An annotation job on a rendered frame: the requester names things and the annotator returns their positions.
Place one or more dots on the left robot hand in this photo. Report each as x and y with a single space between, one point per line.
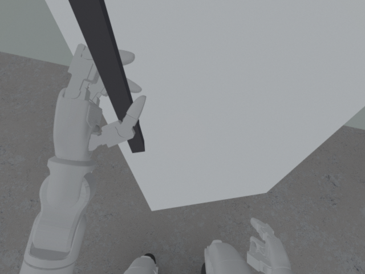
77 110

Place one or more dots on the fridge door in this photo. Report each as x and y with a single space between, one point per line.
238 92

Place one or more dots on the handle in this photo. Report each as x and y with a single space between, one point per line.
94 22

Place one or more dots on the robot left foot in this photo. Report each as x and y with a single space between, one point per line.
151 255

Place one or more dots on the robot left forearm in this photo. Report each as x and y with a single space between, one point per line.
57 233

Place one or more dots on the right robot hand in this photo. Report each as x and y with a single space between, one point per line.
269 256

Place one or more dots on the left robot thigh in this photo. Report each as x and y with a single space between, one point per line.
142 265

